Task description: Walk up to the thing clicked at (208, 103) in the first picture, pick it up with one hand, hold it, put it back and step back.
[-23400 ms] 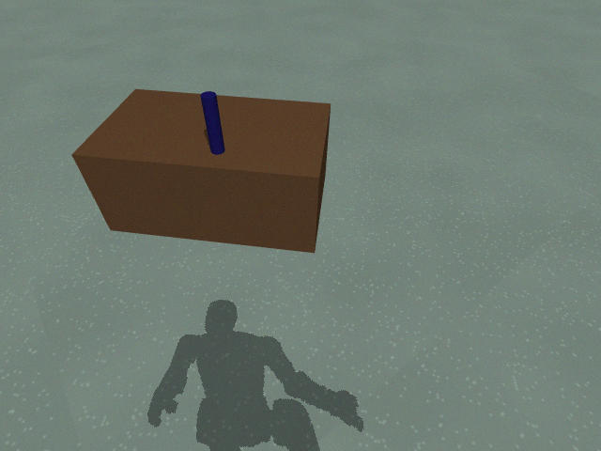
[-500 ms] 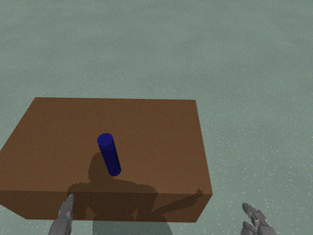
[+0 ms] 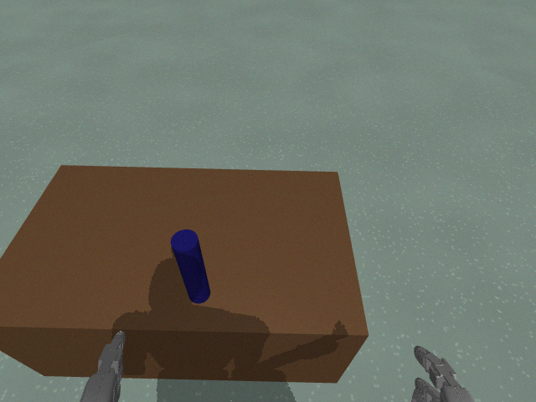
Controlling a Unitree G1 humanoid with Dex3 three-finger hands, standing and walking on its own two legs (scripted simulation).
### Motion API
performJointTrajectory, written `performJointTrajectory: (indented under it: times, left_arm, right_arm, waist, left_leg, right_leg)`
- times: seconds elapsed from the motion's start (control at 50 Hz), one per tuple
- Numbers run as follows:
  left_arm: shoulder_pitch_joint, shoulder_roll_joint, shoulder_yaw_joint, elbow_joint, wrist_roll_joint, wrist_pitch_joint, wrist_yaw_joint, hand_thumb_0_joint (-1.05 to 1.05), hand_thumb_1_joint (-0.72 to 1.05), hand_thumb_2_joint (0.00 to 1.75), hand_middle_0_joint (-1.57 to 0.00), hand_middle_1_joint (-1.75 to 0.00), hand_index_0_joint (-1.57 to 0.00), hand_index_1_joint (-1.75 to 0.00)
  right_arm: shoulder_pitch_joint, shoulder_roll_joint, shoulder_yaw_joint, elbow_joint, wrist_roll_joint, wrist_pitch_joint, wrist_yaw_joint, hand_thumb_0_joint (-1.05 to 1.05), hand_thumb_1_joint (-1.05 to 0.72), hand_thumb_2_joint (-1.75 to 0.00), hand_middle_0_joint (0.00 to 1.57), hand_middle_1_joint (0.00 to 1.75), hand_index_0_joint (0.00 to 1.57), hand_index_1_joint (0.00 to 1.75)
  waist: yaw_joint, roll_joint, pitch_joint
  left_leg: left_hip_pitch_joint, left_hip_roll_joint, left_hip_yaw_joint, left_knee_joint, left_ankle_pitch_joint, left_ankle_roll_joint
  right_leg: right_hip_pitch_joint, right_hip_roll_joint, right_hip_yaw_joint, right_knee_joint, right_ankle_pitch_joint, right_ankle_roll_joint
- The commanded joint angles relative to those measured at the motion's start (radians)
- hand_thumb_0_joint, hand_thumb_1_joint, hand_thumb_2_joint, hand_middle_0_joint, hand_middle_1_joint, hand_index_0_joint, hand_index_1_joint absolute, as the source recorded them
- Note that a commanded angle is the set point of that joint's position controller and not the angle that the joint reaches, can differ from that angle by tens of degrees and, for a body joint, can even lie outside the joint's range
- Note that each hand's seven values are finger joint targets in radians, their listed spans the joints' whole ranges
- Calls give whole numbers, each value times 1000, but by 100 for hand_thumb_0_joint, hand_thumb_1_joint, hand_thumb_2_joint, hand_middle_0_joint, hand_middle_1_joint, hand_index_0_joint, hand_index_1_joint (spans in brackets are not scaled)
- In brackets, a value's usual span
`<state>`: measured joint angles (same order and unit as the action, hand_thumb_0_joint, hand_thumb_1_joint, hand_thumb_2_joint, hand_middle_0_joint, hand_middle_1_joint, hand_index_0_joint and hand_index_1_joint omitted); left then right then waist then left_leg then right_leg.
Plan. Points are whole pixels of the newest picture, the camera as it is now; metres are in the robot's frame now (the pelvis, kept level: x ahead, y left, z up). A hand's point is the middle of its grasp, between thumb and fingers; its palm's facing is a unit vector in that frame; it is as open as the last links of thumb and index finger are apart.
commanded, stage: home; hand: left
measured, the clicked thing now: (192, 269) +0.46 +0.18 -0.19
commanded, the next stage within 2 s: stand in 1.10 s
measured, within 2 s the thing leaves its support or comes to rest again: neither
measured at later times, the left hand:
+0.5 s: hand out of the picture +0.17 +0.18 -0.05, palm faces +0.13 -0.97 -0.23, open 17.4 cm
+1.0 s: hand out of the picture +0.16 +0.18 -0.06, palm faces +0.13 -0.95 -0.28, open 17.5 cm
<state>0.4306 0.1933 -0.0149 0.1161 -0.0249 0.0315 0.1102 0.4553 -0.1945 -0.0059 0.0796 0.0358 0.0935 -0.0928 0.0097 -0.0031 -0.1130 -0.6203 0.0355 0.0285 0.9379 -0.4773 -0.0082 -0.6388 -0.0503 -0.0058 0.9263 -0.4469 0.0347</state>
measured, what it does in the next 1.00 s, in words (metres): stands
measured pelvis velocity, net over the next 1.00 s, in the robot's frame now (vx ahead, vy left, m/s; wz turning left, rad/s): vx -0.01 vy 0.00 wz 0.01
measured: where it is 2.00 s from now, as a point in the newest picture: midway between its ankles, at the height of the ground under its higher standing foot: outside the picture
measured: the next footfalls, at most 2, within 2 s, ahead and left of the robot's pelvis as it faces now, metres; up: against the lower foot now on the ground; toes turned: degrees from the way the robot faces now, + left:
none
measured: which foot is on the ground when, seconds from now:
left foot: down 0.00-1.00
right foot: down 0.00-1.00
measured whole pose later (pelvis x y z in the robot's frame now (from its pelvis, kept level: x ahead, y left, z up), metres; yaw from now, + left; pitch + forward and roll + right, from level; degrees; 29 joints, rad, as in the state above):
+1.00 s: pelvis -0.01 +0.00 +0.00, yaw +1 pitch +7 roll -2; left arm 0.45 0.19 -0.02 0.05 -0.01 0.16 0.15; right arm 0.30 -0.20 0.01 0.49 0.02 -0.06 -0.14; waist -0.02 0.03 -0.09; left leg -0.60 0.05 -0.01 0.94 -0.47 -0.02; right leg -0.59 -0.03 -0.04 0.90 -0.43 0.03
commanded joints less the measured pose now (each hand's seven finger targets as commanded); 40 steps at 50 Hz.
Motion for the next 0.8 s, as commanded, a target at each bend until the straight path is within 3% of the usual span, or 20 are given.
performJointTrajectory:
  times: [0.0,0.1,0.14,0.22,0.48,0.5,0.52,0.54,0.56,0.58,0.64,0.66,0.68,0.78]
  left_arm:
    - [-30,99,61,-194,4,-52,5,0,-55,6,-5,-5,-5,-5]
    - [-19,102,63,-190,4,-44,1,0,-54,6,-5,-6,-5,-6]
    - [-20,97,57,-192,3,-43,1,0,-55,5,-5,-5,-5,-5]
    - [-20,94,55,-193,4,-43,-2,0,-55,6,-5,-5,-5,-5]
    - [-11,94,58,-187,4,-35,-3,0,-52,7,-5,-6,-5,-6]
    - [50,128,111,-202,11,-24,18,0,-59,3,-5,-5,-4,-5]
    - [45,129,98,-232,11,-19,21,0,-59,3,-4,-5,-4,-5]
    - [51,91,53,-239,13,-12,18,0,-55,5,-5,-5,-5,-5]
    - [39,77,37,-232,12,-3,21,0,-58,4,-5,-5,-5,-5]
    - [29,96,56,-243,10,-1,29,0,-59,3,-4,-5,-4,-5]
    - [5,97,49,-239,16,6,34,0,-56,5,-5,-5,-5,-5]
    - [4,125,75,-260,14,8,39,0,-56,5,-5,-5,-5,-5]
    - [8,104,54,-248,16,17,40,0,-58,4,-5,-5,-5,-5]
    - [8,104,59,-248,19,42,47,0,-57,4,-5,-5,-5,-5]
  right_arm:
    - [-21,-100,-49,-188,-4,-59,-7,0,-90,-90,20,30,20,30]
    - [-6,-101,-51,-177,-6,-62,-8,0,-90,-90,20,30,20,30]
    - [-28,-90,-41,-175,-5,-62,-4,0,-90,-90,20,30,20,30]
    - [-21,-102,-53,-183,-7,-60,-5,0,-90,-90,20,30,20,30]
    - [-19,-112,-55,-181,-7,-73,-9,0,-90,-90,20,30,20,30]
    - [-78,-135,-43,81,-4,-71,-18,0,-90,-90,20,30,20,30]
    - [-89,-145,-46,29,-3,-81,-22,0,-90,-90,20,30,20,30]
    - [-92,-131,-36,30,-1,-94,-24,0,-90,-90,20,30,20,30]
    - [-101,-123,-31,57,-1,-98,-26,0,-90,-90,20,30,20,30]
    - [-121,-126,-34,79,-1,-101,-28,0,-90,-90,20,30,20,30]
    - [-139,-139,-41,141,-6,-119,-37,0,-90,-90,20,30,20,30]
    - [-166,-141,-40,146,-7,-124,-38,0,-90,-90,20,30,20,30]
    - [-166,-132,-36,168,-8,-130,-41,0,-90,-90,20,30,20,30]
    - [-199,-137,-38,216,-13,-168,-49,0,-90,-90,20,30,20,30]
  waist:
    - [3,11,-96]
    - [-1,6,-126]
    - [9,13,-90]
    - [-3,3,-98]
    - [-2,-5,-101]
    - [0,11,-87]
    - [-9,22,-82]
    - [-19,6,-116]
    - [-25,20,-98]
    - [-20,55,-93]
    - [-39,37,-79]
    - [-22,49,-89]
    - [-32,36,-84]
    - [-29,20,-88]
  left_leg:
    - [59,-26,10,-169,227,0]
    - [77,-26,15,-146,302,1]
    - [62,-25,8,-163,271,-2]
    - [61,-27,10,-164,237,1]
    - [65,-24,6,-167,239,1]
    - [71,-17,-28,-150,228,0]
    - [68,-19,-26,-155,226,0]
    - [89,-19,-20,-144,248,3]
    - [87,-16,-20,-149,255,1]
    - [84,-17,-17,-148,263,-1]
    - [90,-10,-19,-145,265,1]
    - [87,-13,-23,-148,257,1]
    - [87,-13,-22,-146,244,3]
    - [99,-9,-31,-155,241,4]
  right_leg:
    - [97,40,-43,-126,195,-35]
    - [113,38,-41,-119,273,-33]
    - [103,41,-48,-120,232,-36]
    - [96,40,-45,-129,207,-34]
    - [101,41,-48,-128,205,-35]
    - [108,56,-61,-126,207,-34]
    - [109,53,-59,-131,210,-34]
    - [121,52,-54,-131,235,-35]
    - [113,53,-57,-126,238,-37]
    - [110,52,-58,-129,243,-39]
    - [100,55,-61,-133,241,-38]
    - [111,53,-64,-139,231,-38]
    - [109,53,-63,-143,221,-37]
    - [122,56,-70,-148,215,-37]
